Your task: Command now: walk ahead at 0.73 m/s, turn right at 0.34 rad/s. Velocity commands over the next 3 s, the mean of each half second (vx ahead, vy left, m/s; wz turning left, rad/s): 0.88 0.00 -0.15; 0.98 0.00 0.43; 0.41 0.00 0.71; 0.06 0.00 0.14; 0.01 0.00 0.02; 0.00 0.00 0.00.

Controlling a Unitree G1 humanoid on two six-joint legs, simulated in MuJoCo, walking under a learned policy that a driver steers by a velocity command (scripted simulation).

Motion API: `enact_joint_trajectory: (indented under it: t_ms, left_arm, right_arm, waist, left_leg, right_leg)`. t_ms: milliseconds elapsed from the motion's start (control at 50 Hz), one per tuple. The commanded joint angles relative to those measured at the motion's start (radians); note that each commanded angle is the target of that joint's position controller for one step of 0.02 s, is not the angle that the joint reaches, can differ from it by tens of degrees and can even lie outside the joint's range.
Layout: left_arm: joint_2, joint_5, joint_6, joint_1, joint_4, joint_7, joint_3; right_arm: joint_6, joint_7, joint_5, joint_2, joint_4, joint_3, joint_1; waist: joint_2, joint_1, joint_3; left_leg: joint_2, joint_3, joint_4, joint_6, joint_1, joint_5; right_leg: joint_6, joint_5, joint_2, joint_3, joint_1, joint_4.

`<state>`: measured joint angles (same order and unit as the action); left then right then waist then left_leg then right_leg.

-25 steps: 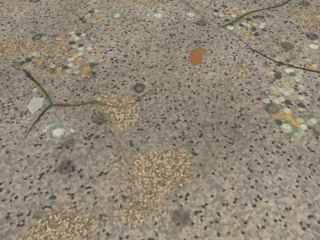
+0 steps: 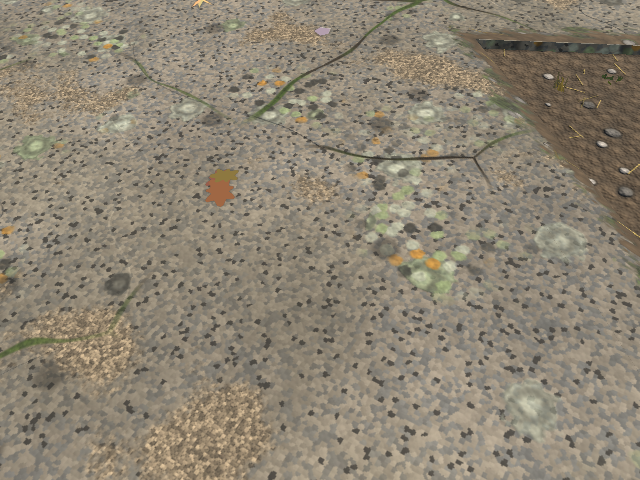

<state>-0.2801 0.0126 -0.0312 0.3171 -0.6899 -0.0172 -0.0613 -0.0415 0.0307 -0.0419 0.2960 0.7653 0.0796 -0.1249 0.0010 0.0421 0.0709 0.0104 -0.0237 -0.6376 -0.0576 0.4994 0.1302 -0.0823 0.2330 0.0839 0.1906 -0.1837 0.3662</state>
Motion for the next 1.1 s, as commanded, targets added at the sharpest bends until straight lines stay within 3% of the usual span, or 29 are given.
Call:
enact_joint_trajectory:
  t_ms: [20,80,120,140,160,180,220,260,320,400,460,520,560,580,600,620,640,680,720,780,840,920,960,1000,1020,1040,1060,1080,1100]
  left_arm:
    - [-0.175,0.005,-0.01,0.037,0.049,-0.022,-0.048]
    - [-0.179,-0.002,-0.019,-0.001,0.059,-0.015,-0.046]
    - [-0.132,-0.001,-0.03,-0.023,0.061,-0.008,-0.029]
    - [-0.07,0.001,-0.043,-0.061,0.081,-0.006,-0.009]
    - [-0.029,-0.024,-0.057,-0.052,0.123,-0.004,0.005]
    - [-0.09,-0.002,-0.046,-0.091,0.107,0.008,-0.002]
    - [-0.098,0.022,-0.046,-0.115,0.089,-0.015,-0.002]
    - [-0.093,0.04,-0.034,-0.114,0.083,-0.039,0.0]
    - [-0.079,0.042,-0.021,-0.181,0.099,-0.049,0.011]
    - [-0.05,0.029,-0.023,-0.346,0.151,-0.059,0.034]
    - [-0.035,0.02,-0.026,-0.41,0.168,-0.064,0.048]
    - [-0.067,0.024,-0.023,-0.365,0.148,-0.039,0.038]
    - [-0.131,0.027,-0.02,-0.084,0.065,-0.011,0.009]
    - [-0.17,0.033,-0.02,0.134,-0.004,0.006,-0.011]
    - [-0.261,0.064,-0.025,0.229,-0.03,0.023,-0.038]
    - [-0.281,0.058,-0.028,0.192,-0.019,0.011,-0.043]
    - [-0.205,0.046,-0.028,0.104,-0.023,0.006,-0.036]
    - [-0.115,0.044,-0.049,0.013,-0.044,0.004,-0.016]
    - [-0.073,0.031,-0.07,0.009,-0.075,0.008,-0.001]
    - [-0.055,0.002,-0.098,0.029,-0.117,0.0,0.003]
    - [-0.039,0.008,-0.112,0.044,-0.138,-0.007,0.01]
    - [-0.079,-0.003,-0.117,0.107,-0.173,0.019,0.015]
    - [-0.133,-0.004,-0.106,0.12,-0.172,0.047,0.007]
    - [-0.195,0.008,-0.074,0.067,-0.15,0.074,-0.011]
    - [-0.211,0.016,-0.055,0.006,-0.127,0.077,-0.018]
    - [-0.217,0.015,-0.041,-0.056,-0.113,0.068,-0.027]
    - [-0.104,0.024,-0.053,-0.101,-0.092,0.039,-0.006]
    - [-0.035,0.003,-0.068,0.056,0.0,0.041,0.022]
    - [-0.07,0.001,-0.084,0.018,0.032,0.044,0.034]
  right_arm:
    - [0.001,0.016,0.006,0.057,-0.124,-0.005,0.162]
    - [-0.017,0.007,0.014,0.067,-0.131,-0.007,0.102]
    - [-0.036,-0.015,0.003,0.095,-0.082,0.003,-0.089]
    - [-0.047,-0.033,-0.015,0.17,-0.046,0.022,-0.292]
    - [-0.043,-0.032,-0.029,0.297,-0.029,0.055,-0.365]
    - [-0.041,-0.024,-0.02,0.219,-0.031,0.044,-0.323]
    - [-0.049,-0.012,-0.005,0.12,-0.047,0.012,-0.256]
    - [-0.06,-0.017,0.006,0.093,-0.029,-0.003,-0.251]
    - [-0.075,-0.014,0.025,0.087,0.007,-0.007,-0.304]
    - [-0.084,-0.007,0.035,0.075,0.042,-0.015,-0.342]
    - [-0.089,-0.013,0.036,0.108,0.082,-0.014,-0.382]
    - [-0.082,-0.023,0.027,0.158,0.111,-0.012,-0.387]
    - [-0.058,-0.041,0.011,0.204,0.127,-0.003,-0.371]
    - [-0.05,-0.047,0.012,0.198,0.117,-0.005,-0.323]
    - [-0.053,-0.036,0.026,0.067,0.078,-0.034,-0.379]
    - [-0.064,-0.024,0.06,0.016,0.05,-0.047,-0.435]
    - [-0.061,-0.031,0.052,0.101,0.039,-0.028,-0.294]
    - [-0.054,-0.016,0.045,0.069,0.036,-0.038,-0.228]
    - [-0.015,0.006,0.019,0.028,0.055,-0.045,-0.268]
    - [0.02,0.024,0.018,0.007,0.025,-0.045,-0.165]
    - [0.017,0.035,0.034,-0.007,-0.025,-0.054,-0.023]
    - [0.001,0.058,0.03,-0.007,-0.079,-0.068,0.111]
    - [0.002,0.058,0.027,0.023,-0.065,-0.063,0.071]
    - [0.011,0.045,0.03,0.091,-0.008,-0.039,-0.133]
    - [0.013,0.033,0.022,0.138,0.055,-0.015,-0.346]
    - [0.012,0.007,0.023,0.17,0.108,0.013,-0.529]
    - [0.02,-0.022,0.053,0.204,0.108,0.036,-0.444]
    - [0.02,-0.015,0.008,0.312,0.068,0.05,-0.373]
    - [0.024,-0.02,0.013,0.31,0.018,0.068,-0.332]
  waist:
    - [-0.151,0.044,-0.111]
    - [-0.114,-0.001,-0.113]
    - [-0.035,-0.094,-0.059]
    - [0.123,-0.195,0.034]
    - [0.336,-0.183,0.055]
    - [0.156,-0.167,-0.019]
    - [0.043,-0.117,-0.051]
    - [0.092,-0.08,-0.088]
    - [0.09,-0.08,-0.155]
    - [0.083,-0.099,-0.206]
    - [0.078,-0.103,-0.221]
    - [0.122,-0.052,-0.141]
    - [0.162,0.092,0.027]
    - [0.126,0.202,0.122]
    - [-0.081,0.161,0.251]
    - [-0.275,0.078,0.374]
    - [-0.12,0.087,0.183]
    - [0.004,0.015,-0.041]
    - [-0.052,-0.05,-0.102]
    - [-0.053,-0.07,-0.194]
    - [-0.057,-0.059,-0.239]
    - [-0.024,-0.048,-0.237]
    - [-0.067,-0.083,-0.165]
    - [-0.12,-0.202,-0.041]
    - [-0.111,-0.298,0.039]
    - [-0.042,-0.379,0.081]
    - [0.209,-0.28,-0.017]
    - [0.215,-0.113,0.142]
    - [0.067,-0.149,0.266]
  left_leg:
    - [-0.001,0.042,0.052,0.01,0.021,0.035]
    - [0.005,0.049,0.141,0.063,-0.142,0.083]
    - [0.018,0.015,0.203,0.104,-0.438,0.117]
    - [0.183,-0.195,0.282,0.14,-0.659,0.341]
    - [0.372,-0.647,0.42,0.242,-0.821,0.644]
    - [0.394,-0.721,0.42,0.264,-0.755,0.709]
    - [0.288,-0.49,0.402,0.22,-0.639,0.571]
    - [0.221,-0.369,0.472,0.199,-0.532,0.489]
    - [0.18,-0.265,0.538,0.224,-0.492,0.291]
    - [0.124,-0.1,0.602,0.222,-0.424,-0.051]
    - [0.159,-0.039,0.651,0.214,-0.463,-0.331]
    - [0.187,0.024,0.483,0.199,-0.59,-0.94]
    - [0.211,0.042,0.12,0.179,-0.596,-1.171]
    - [0.179,0.06,-0.165,0.167,-0.436,-1.004]
    - [0.066,0.053,-0.565,0.167,-0.118,-0.352]
    - [-0.073,-0.058,-0.812,0.165,0.123,0.307]
    - [-0.006,-0.09,-0.833,0.187,0.23,0.21]
    - [0.077,-0.072,-0.711,0.181,0.182,0.099]
    - [0.112,-0.074,-0.661,0.161,0.106,0.09]
    - [0.133,-0.049,-0.62,0.144,0.209,0.007]
    - [0.095,0.04,-0.45,0.152,0.219,-0.169]
    - [0.019,0.198,-0.144,0.196,0.119,-0.297]
    - [-0.056,0.252,-0.079,0.224,0.016,-0.293]
    - [-0.123,0.252,-0.075,0.25,-0.199,-0.176]
    - [-0.143,0.215,-0.062,0.277,-0.401,-0.131]
    - [-0.097,0.103,0.053,0.331,-0.588,-0.146]
    - [-0.009,-0.038,0.041,0.336,-0.708,-0.371]
    - [0.199,-0.447,0.018,0.543,-0.915,-0.786]
    - [0.28,-0.675,0.207,0.61,-0.946,-0.424]
  right_leg:
    - [-0.129,0.287,-0.229,0.238,-0.048,-0.176]
    - [-0.132,0.272,-0.249,0.261,-0.094,-0.154]
    - [-0.101,0.154,-0.185,0.196,-0.207,0.008]
    - [-0.065,0.085,-0.092,0.058,-0.335,0.332]
    - [-0.026,0.242,0.042,-0.084,-0.644,0.608]
    - [-0.035,0.201,-0.007,-0.047,-0.768,0.774]
    - [-0.022,0.067,-0.07,-0.034,-0.738,0.811]
    - [0.009,0.015,-0.112,-0.064,-0.68,0.763]
    - [0.04,-0.081,-0.138,-0.129,-0.725,0.729]
    - [0.049,-0.214,-0.149,-0.237,-0.612,0.462]
    - [0.003,-0.263,-0.131,-0.294,-0.478,0.306]
    - [-0.047,-0.16,-0.04,-0.34,-0.307,0.247]
    - [-0.085,-0.034,0.015,-0.322,-0.012,0.24]
    - [-0.107,-0.033,-0.041,-0.263,0.262,0.206]
    - [-0.135,0.356,-0.305,0.062,0.561,0.177]
    - [-0.186,0.611,-0.505,0.6,0.649,-0.03]
    - [-0.148,0.583,-0.451,0.519,0.505,-0.097]
    - [-0.109,0.296,-0.401,0.236,0.192,-0.152]
    - [-0.063,0.202,-0.348,0.062,0.029,-0.215]
    - [-0.004,0.01,-0.304,-0.142,-0.007,-0.28]
    - [0.051,-0.311,-0.214,-0.36,-0.03,-0.298]
    - [0.092,-0.805,-0.219,-0.475,0.092,-0.279]
    - [0.109,-1.19,-0.249,-0.489,0.218,-0.157]
    - [0.111,-1.443,-0.287,-0.472,0.267,0.116]
    - [0.102,-1.443,-0.296,-0.45,0.203,0.389]
    - [0.099,-1.102,-0.251,-0.442,0.069,0.792]
    - [0.106,0.165,-0.025,-0.394,-0.268,1.17]
    - [0.15,0.336,-0.01,-0.23,-0.555,1.44]
    - [0.129,0.278,-0.032,-0.102,-0.639,1.422]
